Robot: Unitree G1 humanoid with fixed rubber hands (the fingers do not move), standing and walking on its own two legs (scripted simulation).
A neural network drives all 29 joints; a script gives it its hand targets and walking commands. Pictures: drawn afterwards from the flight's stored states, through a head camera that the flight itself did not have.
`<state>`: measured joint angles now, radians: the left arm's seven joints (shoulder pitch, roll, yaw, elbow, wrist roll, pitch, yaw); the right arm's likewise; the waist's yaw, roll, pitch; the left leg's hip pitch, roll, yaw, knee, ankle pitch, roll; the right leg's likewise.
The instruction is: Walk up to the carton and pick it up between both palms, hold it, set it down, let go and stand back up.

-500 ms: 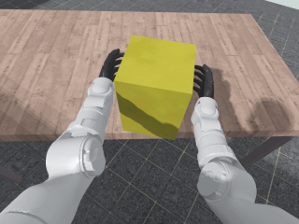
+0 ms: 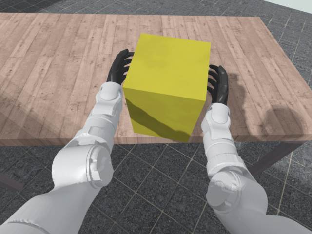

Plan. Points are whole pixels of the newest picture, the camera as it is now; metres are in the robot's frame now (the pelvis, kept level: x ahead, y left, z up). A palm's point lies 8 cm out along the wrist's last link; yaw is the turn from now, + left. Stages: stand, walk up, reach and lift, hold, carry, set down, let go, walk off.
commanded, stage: reach and lift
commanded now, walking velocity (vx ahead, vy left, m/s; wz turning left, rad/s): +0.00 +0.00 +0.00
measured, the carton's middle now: (166, 94) +0.46 -0.06 +0.08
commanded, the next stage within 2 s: none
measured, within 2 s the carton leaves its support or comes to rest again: neither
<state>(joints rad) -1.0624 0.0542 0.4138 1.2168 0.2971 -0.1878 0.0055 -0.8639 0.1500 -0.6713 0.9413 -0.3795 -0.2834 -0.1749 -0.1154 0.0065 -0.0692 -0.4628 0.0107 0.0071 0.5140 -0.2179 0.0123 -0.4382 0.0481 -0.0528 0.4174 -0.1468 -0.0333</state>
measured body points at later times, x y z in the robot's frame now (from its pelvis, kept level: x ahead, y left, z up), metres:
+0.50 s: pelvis -0.01 +0.00 +0.00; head +0.03 +0.01 +0.45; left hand +0.47 +0.07 +0.13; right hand +0.41 -0.19 +0.12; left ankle +0.02 +0.10 -0.74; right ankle +0.03 -0.10 -0.74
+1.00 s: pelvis -0.02 +0.00 +0.00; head -0.07 +0.01 +0.45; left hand +0.42 +0.08 +0.20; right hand +0.37 -0.19 +0.18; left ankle +0.02 +0.10 -0.74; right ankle +0.03 -0.10 -0.74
